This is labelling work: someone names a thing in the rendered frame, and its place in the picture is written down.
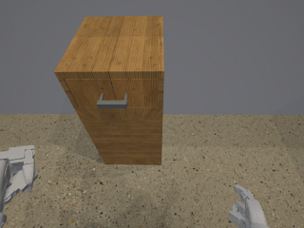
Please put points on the robot right hand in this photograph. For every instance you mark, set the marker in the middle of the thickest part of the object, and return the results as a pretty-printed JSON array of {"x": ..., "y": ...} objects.
[{"x": 245, "y": 215}]

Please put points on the drawer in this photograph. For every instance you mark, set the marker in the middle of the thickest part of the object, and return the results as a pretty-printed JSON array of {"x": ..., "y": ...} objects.
[{"x": 141, "y": 92}]

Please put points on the handle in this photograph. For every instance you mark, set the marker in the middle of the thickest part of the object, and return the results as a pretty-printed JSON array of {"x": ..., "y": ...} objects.
[{"x": 112, "y": 103}]

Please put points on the cabinet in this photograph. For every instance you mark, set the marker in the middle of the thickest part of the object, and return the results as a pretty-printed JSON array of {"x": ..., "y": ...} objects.
[{"x": 119, "y": 47}]

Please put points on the robot left hand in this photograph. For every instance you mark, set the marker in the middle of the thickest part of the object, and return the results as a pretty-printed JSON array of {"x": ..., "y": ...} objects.
[{"x": 20, "y": 163}]

